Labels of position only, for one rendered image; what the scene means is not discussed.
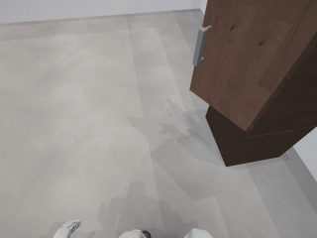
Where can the handle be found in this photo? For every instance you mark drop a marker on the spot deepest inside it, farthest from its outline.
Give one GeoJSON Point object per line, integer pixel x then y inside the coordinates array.
{"type": "Point", "coordinates": [200, 43]}

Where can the robot left hand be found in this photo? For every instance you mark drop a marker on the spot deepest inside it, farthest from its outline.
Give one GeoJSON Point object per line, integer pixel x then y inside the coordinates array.
{"type": "Point", "coordinates": [67, 229]}

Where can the cupboard door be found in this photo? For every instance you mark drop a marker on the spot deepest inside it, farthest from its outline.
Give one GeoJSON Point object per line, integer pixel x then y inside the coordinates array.
{"type": "Point", "coordinates": [250, 49]}

